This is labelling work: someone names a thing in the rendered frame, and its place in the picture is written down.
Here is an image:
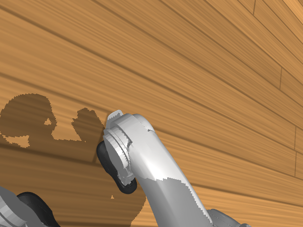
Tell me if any right robot foot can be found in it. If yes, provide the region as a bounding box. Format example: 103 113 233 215
96 141 137 194

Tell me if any right robot hand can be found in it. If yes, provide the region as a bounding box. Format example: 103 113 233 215
206 209 241 227

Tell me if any left robot foot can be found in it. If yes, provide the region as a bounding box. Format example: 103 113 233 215
17 192 60 227

